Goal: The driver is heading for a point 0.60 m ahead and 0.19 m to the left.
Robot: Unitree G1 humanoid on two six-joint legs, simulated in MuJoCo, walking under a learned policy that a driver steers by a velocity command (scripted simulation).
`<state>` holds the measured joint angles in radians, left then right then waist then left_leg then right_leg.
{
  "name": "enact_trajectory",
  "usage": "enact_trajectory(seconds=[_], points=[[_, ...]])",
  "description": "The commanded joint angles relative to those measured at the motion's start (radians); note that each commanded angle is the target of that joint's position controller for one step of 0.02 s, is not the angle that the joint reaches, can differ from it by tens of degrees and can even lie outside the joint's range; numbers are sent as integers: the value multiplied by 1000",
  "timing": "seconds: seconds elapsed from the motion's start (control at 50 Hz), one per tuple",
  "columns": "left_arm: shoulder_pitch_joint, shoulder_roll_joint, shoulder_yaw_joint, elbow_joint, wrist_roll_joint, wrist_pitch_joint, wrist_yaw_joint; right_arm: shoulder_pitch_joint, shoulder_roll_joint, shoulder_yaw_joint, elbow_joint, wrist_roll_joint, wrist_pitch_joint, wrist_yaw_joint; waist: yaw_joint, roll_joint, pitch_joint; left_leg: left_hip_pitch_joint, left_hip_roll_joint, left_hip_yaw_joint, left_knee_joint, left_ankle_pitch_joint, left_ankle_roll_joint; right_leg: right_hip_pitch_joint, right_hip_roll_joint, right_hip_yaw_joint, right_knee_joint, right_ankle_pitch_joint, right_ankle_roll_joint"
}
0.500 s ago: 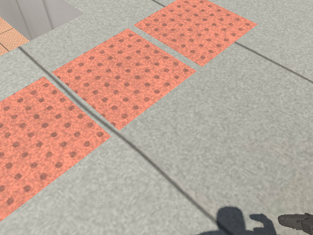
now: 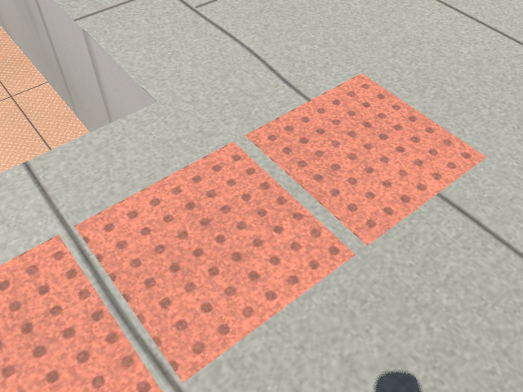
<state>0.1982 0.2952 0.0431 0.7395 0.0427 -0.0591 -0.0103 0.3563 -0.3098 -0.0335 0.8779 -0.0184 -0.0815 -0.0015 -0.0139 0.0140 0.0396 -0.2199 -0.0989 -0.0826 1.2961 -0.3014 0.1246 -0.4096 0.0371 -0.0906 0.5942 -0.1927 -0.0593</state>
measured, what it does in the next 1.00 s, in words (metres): walks ahead, turning left: left foot, then right foot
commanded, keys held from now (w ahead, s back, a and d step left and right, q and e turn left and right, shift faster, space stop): w+q+shift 0.40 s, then shift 0.60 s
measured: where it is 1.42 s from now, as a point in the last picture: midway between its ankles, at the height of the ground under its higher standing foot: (191, 277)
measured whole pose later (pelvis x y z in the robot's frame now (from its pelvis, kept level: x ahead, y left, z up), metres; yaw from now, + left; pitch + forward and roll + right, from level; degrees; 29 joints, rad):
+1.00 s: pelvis +0.76 +0.15 +0.01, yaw +28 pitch -1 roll +0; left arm 0.29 0.22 -0.01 0.87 0.03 -0.04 0.00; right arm 0.16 -0.24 -0.02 0.87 -0.02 0.02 -0.01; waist 0.03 0.01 0.09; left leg -0.43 -0.06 -0.14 0.93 -0.41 -0.01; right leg -0.34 0.06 -0.08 0.41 -0.06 -0.10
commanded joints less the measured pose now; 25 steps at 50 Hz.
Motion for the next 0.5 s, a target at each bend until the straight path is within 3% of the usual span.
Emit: enact_trajectory(seconds=[0.02, 0.06, 0.1, 0.14, 0.16, 0.2, 0.24, 0.28, 0.3, 0.32, 0.34, 0.36, 0.38, 0.4, 0.42, 0.44, 0.46, 0.5], points=[[157, 49, 20, 39, 9, -18, 2, -69, -47, 5, -125, -14, 2, 23, 25, -12, -37, -427, 128, -57, 63, 30, -4, 315, -311, 467, -373, -242, -155], [169, 47, 16, 72, -7, -40, -3, -75, -13, 15, -125, -17, 31, 40, -7, -37, 24, -436, 159, -56, 13, 33, -19, 224, -296, 355, -449, -209, -119], [168, 69, 20, 88, -16, -63, -12, -163, -9, 22, -163, -17, 45, 51, -12, -47, 82, -493, 182, -32, -77, 126, -33, 179, -277, 212, -518, -84, -91], [176, 59, 16, 101, -18, -74, -18, -263, -8, 26, -198, -10, 42, 57, 1, -43, 110, -509, 177, 25, -218, 251, -32, 181, -212, 32, -539, 130, -57], [168, 73, 17, 102, -21, -81, -17, -298, -1, 31, -219, -5, 38, 65, -2, -71, 111, -480, 184, 58, -323, 313, -28, 175, -207, -18, -559, 181, -49], [212, 71, 13, 120, -32, -90, -10, -392, 6, 36, -240, -5, 32, 82, 29, -27, 130, -413, 162, 155, -485, 415, -4, 211, -192, -108, -604, 351, -20], [258, 98, 15, 137, -34, -88, 2, -426, 18, 39, -247, -5, 28, 90, 35, -40, 119, -377, 124, 216, -582, 455, 30, 336, -212, -151, -584, 624, 6], [266, 148, 24, 131, -28, -68, 24, -377, -17, 27, -226, -6, 27, 82, -4, -103, 39, -322, 43, 270, -616, 377, 55, 505, -229, -175, -437, 1076, 31], [261, 177, 32, 125, -21, -48, 37, -309, -40, 18, -207, -2, 27, 74, -46, -138, -16, -258, 4, 282, -617, 306, 65, 558, -244, -178, -312, 1250, 38], [227, 204, 41, 112, -10, -25, 47, -166, -75, 2, -169, 3, 25, 66, -125, -161, -96, -117, -28, 273, -609, 233, 83, 558, -261, -176, -107, 1347, 36], [177, 220, 47, 89, 0, -5, 52, 48, -120, -24, -102, 6, 26, 55, -218, -164, -201, 95, -45, 239, -625, 178, 112, 502, -275, -158, 159, 1337, 25], [142, 223, 51, 76, 6, 3, 48, 214, -161, -57, -52, 3, 34, 34, -284, -121, -251, 317, -22, 151, -702, 122, 141, 345, -242, -160, 491, 1074, 26], [112, 99, 26, 34, 15, -11, 27, 135, -229, -86, -55, 20, 52, 10, -167, 153, -181, 440, 144, -129, -692, 149, 169, 8, -66, -125, 834, -58, 54], [152, 82, 11, -85, -38, -29, 13, 89, -320, -106, -99, -15, 68, 13, -87, 273, -357, 732, 338, -686, -871, 45, 417, -390, 38, 71, 1119, -320, 98], [71, 103, -2, -85, -31, -51, 21, 96, -260, -103, -114, -18, 65, 2, -121, 15, -317, 700, 359, -704, -974, 159, 365, -462, -37, 163, 1068, -234, 70], [62, 95, -9, -76, -33, -61, 23, 68, -201, -92, -86, -7, 53, -9, -69, -80, -165, 511, 342, -584, -988, 343, 316, -425, -81, 159, 948, -184, 64], [45, 77, -15, -72, -19, -54, 26, 30, -157, -78, -72, -2, 39, -14, -7, -142, -65, 323, 301, -457, -978, 548, 268, -352, -120, 147, 850, -182, 73], [76, 76, -17, -57, 10, -6, 22, -36, -99, -49, -88, 17, 13, -17, 60, -153, -20, 85, 248, -290, -986, 864, 212, -188, -152, 129, 725, -193, 97]])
